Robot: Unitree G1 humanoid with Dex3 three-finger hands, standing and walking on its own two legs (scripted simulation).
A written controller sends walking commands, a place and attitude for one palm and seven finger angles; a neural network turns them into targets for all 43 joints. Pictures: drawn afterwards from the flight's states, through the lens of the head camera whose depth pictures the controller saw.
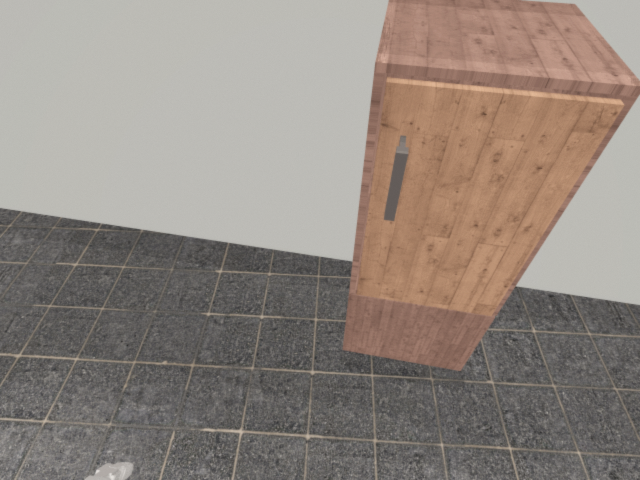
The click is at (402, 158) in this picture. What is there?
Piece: cupboard door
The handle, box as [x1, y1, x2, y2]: [384, 135, 408, 220]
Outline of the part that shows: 401,135 399,145 396,148 384,214 384,219 393,220 407,157 408,147 405,146 405,136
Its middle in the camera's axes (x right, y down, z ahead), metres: +0.14 -0.11 +0.72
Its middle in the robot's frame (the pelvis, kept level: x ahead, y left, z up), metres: +0.62 -0.11 +0.03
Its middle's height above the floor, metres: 0.80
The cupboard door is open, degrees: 0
